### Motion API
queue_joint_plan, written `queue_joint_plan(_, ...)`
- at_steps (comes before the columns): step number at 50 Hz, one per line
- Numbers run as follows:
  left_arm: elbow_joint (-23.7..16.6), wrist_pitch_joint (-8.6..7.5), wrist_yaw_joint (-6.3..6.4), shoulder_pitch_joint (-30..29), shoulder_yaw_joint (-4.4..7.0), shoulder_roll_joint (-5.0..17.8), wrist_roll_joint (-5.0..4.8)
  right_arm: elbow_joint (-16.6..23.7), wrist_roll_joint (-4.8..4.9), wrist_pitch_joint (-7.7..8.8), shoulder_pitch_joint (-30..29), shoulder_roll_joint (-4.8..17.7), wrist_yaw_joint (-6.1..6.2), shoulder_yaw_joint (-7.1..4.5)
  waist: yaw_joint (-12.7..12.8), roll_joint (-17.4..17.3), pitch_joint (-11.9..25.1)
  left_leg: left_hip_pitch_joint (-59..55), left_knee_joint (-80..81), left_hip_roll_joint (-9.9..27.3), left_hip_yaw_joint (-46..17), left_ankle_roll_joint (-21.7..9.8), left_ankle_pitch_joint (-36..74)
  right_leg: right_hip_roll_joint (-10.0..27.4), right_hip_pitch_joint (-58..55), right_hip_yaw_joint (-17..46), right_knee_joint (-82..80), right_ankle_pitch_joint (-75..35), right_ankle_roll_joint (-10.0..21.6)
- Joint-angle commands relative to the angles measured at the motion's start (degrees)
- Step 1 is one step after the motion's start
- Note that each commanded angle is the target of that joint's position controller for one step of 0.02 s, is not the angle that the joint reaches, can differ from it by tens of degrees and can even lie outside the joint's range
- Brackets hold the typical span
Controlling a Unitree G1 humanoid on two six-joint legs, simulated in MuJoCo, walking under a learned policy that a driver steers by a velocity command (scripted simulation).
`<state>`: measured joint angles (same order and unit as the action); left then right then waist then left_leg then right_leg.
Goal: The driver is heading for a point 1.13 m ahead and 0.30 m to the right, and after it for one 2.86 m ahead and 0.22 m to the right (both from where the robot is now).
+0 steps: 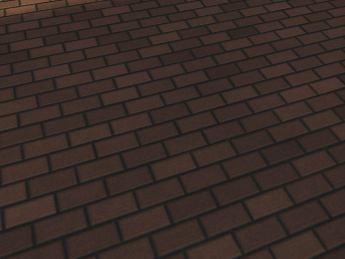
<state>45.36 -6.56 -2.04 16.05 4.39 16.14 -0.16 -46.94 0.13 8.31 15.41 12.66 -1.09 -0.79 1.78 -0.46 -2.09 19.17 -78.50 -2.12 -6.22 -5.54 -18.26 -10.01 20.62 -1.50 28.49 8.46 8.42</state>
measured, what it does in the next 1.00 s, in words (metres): walks ahead, turning right: left foot, then right foot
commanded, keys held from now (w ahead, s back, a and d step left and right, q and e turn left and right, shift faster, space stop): w+e+shift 0.60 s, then w+shift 0.14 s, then w+q+shift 0.26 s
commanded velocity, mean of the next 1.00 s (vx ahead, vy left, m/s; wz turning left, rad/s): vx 1.00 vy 0.00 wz -0.57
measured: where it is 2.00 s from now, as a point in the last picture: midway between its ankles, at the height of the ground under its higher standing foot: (272, 68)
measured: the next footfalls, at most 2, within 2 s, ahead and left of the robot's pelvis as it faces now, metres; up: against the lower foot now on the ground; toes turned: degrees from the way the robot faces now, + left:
left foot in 0.30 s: +0.50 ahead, +0.15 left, +0.00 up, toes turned -22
right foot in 0.76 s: +0.74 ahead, -0.29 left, +0.00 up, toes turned -42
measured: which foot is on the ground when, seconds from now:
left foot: up 0.00-0.28, down 0.30-0.74, up 0.76-1.00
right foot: down 0.00-0.28, up 0.30-0.74, down 0.76-1.00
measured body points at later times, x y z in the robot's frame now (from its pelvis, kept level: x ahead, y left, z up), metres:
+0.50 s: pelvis +0.44 +0.02 +0.01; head +0.44 +0.01 +0.46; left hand +0.71 +0.20 -0.07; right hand +0.35 -0.27 -0.10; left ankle +0.47 +0.16 -0.72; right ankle +0.40 -0.09 -0.61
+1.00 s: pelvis +0.79 -0.25 +0.01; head +0.78 -0.25 +0.46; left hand +0.97 -0.05 -0.11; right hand +0.74 -0.54 -0.10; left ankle +0.98 -0.14 -0.62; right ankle +0.71 -0.26 -0.72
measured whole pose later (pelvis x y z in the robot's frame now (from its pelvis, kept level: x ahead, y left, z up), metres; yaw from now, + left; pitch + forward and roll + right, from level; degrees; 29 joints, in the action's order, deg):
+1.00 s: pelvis +0.79 -0.25 +0.01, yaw -35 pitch -2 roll -2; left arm 46.1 -6.5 -2.6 23.5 3.5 13.6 0.9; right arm -44.0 3.1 3.7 13.5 16.4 -0.1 -2.2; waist 2.2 -3.2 -0.8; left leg 42.8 -69.9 8.2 -7.0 -3.0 -5.9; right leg -5.3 3.5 -8.3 21.9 17.4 5.3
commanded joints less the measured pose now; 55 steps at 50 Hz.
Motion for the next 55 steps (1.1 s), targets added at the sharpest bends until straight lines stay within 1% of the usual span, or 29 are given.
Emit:
queue_joint_plan(1,-3.07,-0.94,-0.18,1.65,-0.19,2.35,-0.01,8.05,-0.91,2.38,-2.56,4.62,0.10,-0.77,-4.22,-4.42,1.35,20.40,4.81,5.65,-3.55,0.86,1.83,15.61,-13.46,33.30,-18.89,9.99,11.27)
queue_joint_plan(3,-2.68,-0.57,0.40,1.87,-0.57,1.95,-1.36,9.59,-1.28,1.66,-3.55,4.34,0.84,-0.54,-5.68,-2.64,-2.08,19.30,11.64,7.23,-1.20,3.53,1.47,13.97,-4.47,29.25,-19.61,7.22,10.93)
queue_joint_plan(7,-2.93,-0.35,2.11,4.87,0.27,4.74,-2.11,15.81,-2.16,2.02,-17.68,2.05,0.99,0.77,-0.70,0.86,-4.89,1.07,37.85,3.27,4.53,6.90,24.05,8.03,13.44,20.64,-19.47,0.03,6.61)
queue_joint_plan(11,-1.79,0.36,2.22,10.21,0.44,4.34,-3.60,18.50,1.27,1.33,-20.77,6.75,1.82,-1.72,1.58,5.23,-1.53,-4.35,49.82,0.88,0.61,8.56,25.24,10.19,1.19,27.19,-13.33,4.80,3.31)
queue_joint_plan(13,-1.72,1.21,2.35,10.19,0.58,4.29,-2.99,18.10,1.90,1.84,-16.19,10.13,2.18,-3.76,-1.90,6.06,2.17,-7.90,52.17,0.09,0.90,6.70,17.03,10.56,-7.08,27.70,-2.28,-9.51,1.09)
queue_joint_plan(14,-2.63,1.55,2.05,8.29,0.55,4.64,-2.07,16.90,1.98,2.06,-7.00,11.90,2.34,-4.88,-7.34,6.46,8.42,-17.42,50.45,2.72,0.20,4.46,15.05,9.30,-6.61,25.49,9.38,-17.02,-0.90)
queue_joint_plan(15,-5.11,1.77,1.72,6.02,-0.63,1.40,0.18,15.00,1.64,1.48,8.53,15.16,3.08,-5.79,-13.63,3.15,20.09,-36.18,46.04,12.81,-8.39,0.50,4.17,7.67,2.65,21.27,28.65,-11.78,-2.29)
queue_joint_plan(16,-6.84,1.13,1.29,16.66,-3.18,-5.37,-3.03,12.26,0.02,0.92,13.09,19.34,1.89,-6.32,-7.55,-23.89,31.75,-55.21,55.48,29.08,-42.97,-10.15,-17.56,2.81,21.98,15.04,48.52,23.15,-4.62)
queue_joint_plan(17,-6.41,1.60,2.30,14.37,-2.95,-0.72,-5.09,12.59,0.13,0.36,11.45,14.15,1.51,-5.80,-8.91,-22.65,25.27,-50.80,60.77,28.25,-49.83,-8.27,-33.21,9.53,31.19,12.76,56.53,19.44,-4.16)
queue_joint_plan(18,-7.28,2.00,2.64,6.75,-2.13,2.62,-4.02,12.40,0.44,-0.27,8.69,9.96,1.91,-5.01,-10.46,-14.69,14.66,-43.07,61.38,25.12,-38.91,-5.48,-26.08,11.27,34.95,10.14,58.04,14.70,-4.07)
queue_joint_plan(19,-8.37,2.27,2.57,1.58,-1.89,3.09,-2.47,11.37,-0.06,-0.91,6.65,9.33,1.96,-4.62,-9.65,-4.46,8.24,-34.02,61.43,22.91,-28.54,-4.12,-11.82,13.51,33.16,8.20,56.43,11.25,-4.20)
queue_joint_plan(20,-9.87,2.28,2.12,-1.91,-1.74,2.33,-1.19,10.35,-1.06,-1.17,4.99,8.50,1.69,-4.37,-8.12,-1.01,4.28,-26.13,62.36,20.71,-22.06,-3.89,-2.72,15.26,30.68,7.94,53.91,9.21,-3.93)
queue_joint_plan(21,-10.75,2.89,1.49,-1.94,-1.58,1.07,-1.73,9.26,-1.65,-1.06,2.97,7.04,1.51,-3.95,-5.48,-2.49,2.30,-20.34,63.47,19.10,-16.59,-3.47,1.50,17.22,27.79,8.47,52.40,8.77,-3.85)
queue_joint_plan(23,-12.12,4.56,0.87,-2.19,-1.84,-0.84,-3.11,7.43,-0.35,-0.89,0.22,4.45,0.72,-3.50,-2.93,-4.54,0.13,-15.17,65.64,17.60,-8.08,-2.47,6.15,19.49,27.33,7.98,50.47,9.75,-3.89)
queue_joint_plan(27,-14.55,5.08,-0.01,-5.36,-2.28,0.05,-1.57,5.61,-0.19,-0.49,-3.32,8.27,1.05,-4.31,-0.29,-2.99,-3.79,-9.44,69.26,16.38,5.15,-1.81,16.61,20.48,27.80,6.93,42.43,-2.15,-5.68)
queue_joint_plan(32,-17.29,3.60,-2.23,-17.28,-2.59,0.79,-1.43,2.58,-0.19,-0.54,4.17,13.44,1.41,-4.74,-4.81,2.05,-7.50,-13.97,71.74,15.18,15.13,0.92,26.54,15.93,20.18,-1.31,20.09,-13.95,-2.66)
queue_joint_plan(34,-18.08,2.94,-2.67,-18.34,-1.88,2.76,-1.80,1.71,-0.31,-1.12,6.65,16.71,1.39,-5.02,-3.31,-1.61,-5.59,-19.15,67.68,16.41,16.78,0.67,54.18,10.63,13.44,-5.47,16.08,-9.23,-0.28)
queue_joint_plan(36,-17.58,3.14,-2.35,-11.57,0.23,6.92,-1.79,1.25,-0.36,-2.31,7.22,19.91,1.89,-5.39,3.12,-6.82,0.48,-24.53,53.52,18.64,16.79,-0.28,79.77,5.93,4.25,-7.12,14.84,0.09,2.54)
queue_joint_plan(37,-14.10,3.65,-1.63,1.69,2.30,10.38,-1.87,1.57,-0.49,-2.85,5.12,19.77,2.08,-5.10,10.38,-7.72,7.02,-20.03,39.90,18.32,16.83,-0.14,83.67,4.77,-11.98,-6.64,11.54,-1.38,4.71)
queue_joint_plan(38,-10.19,4.43,-0.20,14.00,3.97,13.59,-1.96,2.12,-0.21,-2.63,4.12,18.14,2.48,-4.30,15.85,-4.20,11.46,-4.65,18.70,14.47,15.97,1.52,62.99,9.20,-33.30,2.22,8.22,-3.78,6.40)
queue_joint_plan(39,-10.07,3.41,-0.08,9.39,3.47,18.60,-0.34,3.80,-0.07,-1.22,17.40,4.64,0.95,-0.41,1.53,16.37,19.77,20.03,-6.11,3.81,9.42,3.10,-11.86,26.52,-52.76,34.99,4.37,13.63,13.97)
queue_joint_plan(40,-10.15,2.84,-0.14,14.22,2.55,11.98,-0.17,3.04,3.25,0.96,11.68,11.31,0.76,-1.27,8.37,9.21,29.22,21.27,-10.04,2.80,-3.13,0.21,-10.42,29.95,-50.50,48.94,-8.09,28.94,13.23)
queue_joint_plan(41,-8.46,1.99,-0.35,12.71,1.64,9.83,0.23,5.71,5.61,1.13,2.21,12.71,1.11,-2.13,8.45,5.32,15.89,25.86,-9.35,4.21,-2.08,-0.01,-6.41,29.35,-40.66,42.26,-12.33,24.44,10.19)
queue_joint_plan(43,-7.61,0.42,-0.64,3.89,0.71,6.42,0.78,6.17,3.72,0.32,-0.65,9.45,1.78,-1.49,1.94,-2.92,3.76,23.28,-1.54,9.18,-2.28,0.43,2.10,26.38,-20.78,28.22,-14.03,14.66,6.76)
queue_joint_plan(44,-7.59,-0.20,-0.75,1.05,0.00,3.55,1.87,4.73,3.52,-1.25,3.61,8.93,1.44,-1.84,-1.50,-0.55,2.51,19.29,-0.12,11.33,-3.30,0.75,5.89,24.66,-14.53,22.27,-14.91,11.15,5.31)
queue_joint_plan(45,-6.92,-0.65,-0.96,-0.13,-0.30,1.61,1.59,3.59,3.45,-2.76,5.86,7.98,1.21,-2.01,-3.00,1.79,1.86,17.23,0.98,12.42,-3.27,1.21,7.40,23.21,-10.74,17.61,-15.85,7.96,4.15)
queue_joint_plan(48,-4.52,-1.60,-0.64,-0.47,-0.08,1.60,0.82,3.31,3.08,-5.35,3.99,5.88,1.00,-2.02,-3.61,1.94,-2.33,20.91,4.77,12.87,-2.90,2.75,12.49,20.54,-6.42,4.36,-19.16,-3.68,0.00)
queue_joint_plan(51,-3.44,-2.14,0.65,-0.02,-0.17,1.95,1.45,5.78,2.40,-4.74,-2.62,5.45,0.62,-1.81,-2.14,2.78,-5.68,23.05,16.67,10.19,0.49,3.48,24.25,16.69,-5.83,-5.48,-21.55,-13.59,-3.23)
queue_joint_plan(55,-1.57,-2.06,2.64,4.02,-0.29,4.76,1.28,7.98,2.01,-3.20,-9.41,4.45,-1.69,-1.35,0.38,0.06,-6.31,22.08,32.16,6.85,8.31,1.32,34.69,17.60,-14.80,-10.87,-21.90,-24.93,-7.33)
Velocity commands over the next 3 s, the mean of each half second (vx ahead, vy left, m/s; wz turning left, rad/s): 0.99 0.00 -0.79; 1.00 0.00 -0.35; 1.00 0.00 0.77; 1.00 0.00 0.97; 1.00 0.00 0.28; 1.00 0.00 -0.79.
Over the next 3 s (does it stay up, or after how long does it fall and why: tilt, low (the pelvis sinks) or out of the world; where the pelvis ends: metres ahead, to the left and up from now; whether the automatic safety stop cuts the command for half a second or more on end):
stays up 2.48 -0.21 0.00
